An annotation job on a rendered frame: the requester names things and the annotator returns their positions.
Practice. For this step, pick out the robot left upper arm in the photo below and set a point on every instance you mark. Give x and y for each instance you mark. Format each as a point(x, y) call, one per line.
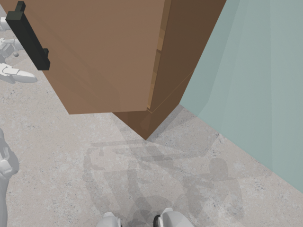
point(9, 165)

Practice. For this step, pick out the cupboard door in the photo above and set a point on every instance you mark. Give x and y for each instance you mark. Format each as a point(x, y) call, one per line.
point(101, 52)

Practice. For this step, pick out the handle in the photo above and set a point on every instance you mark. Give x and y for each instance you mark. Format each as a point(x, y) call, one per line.
point(22, 29)

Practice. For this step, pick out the robot right shin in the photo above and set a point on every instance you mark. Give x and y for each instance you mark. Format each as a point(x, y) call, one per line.
point(166, 210)

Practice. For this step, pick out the left robot hand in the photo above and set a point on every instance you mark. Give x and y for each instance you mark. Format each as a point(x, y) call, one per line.
point(8, 73)

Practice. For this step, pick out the left robot thigh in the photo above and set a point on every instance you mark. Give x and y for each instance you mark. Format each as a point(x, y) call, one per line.
point(109, 221)

